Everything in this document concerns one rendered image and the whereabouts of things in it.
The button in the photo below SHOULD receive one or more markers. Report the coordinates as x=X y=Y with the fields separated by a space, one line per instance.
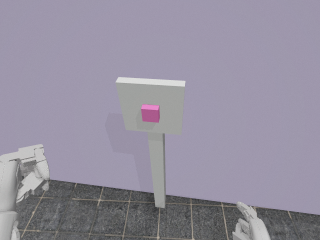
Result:
x=150 y=113

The left robot hand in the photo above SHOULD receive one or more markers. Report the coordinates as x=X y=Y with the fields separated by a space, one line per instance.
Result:
x=29 y=162

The left robot forearm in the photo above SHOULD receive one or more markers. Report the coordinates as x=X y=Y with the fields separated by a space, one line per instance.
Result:
x=9 y=221

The right robot hand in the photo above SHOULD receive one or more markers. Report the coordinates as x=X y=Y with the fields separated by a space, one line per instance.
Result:
x=255 y=229

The panel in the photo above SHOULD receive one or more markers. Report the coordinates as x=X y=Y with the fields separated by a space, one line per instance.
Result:
x=169 y=96

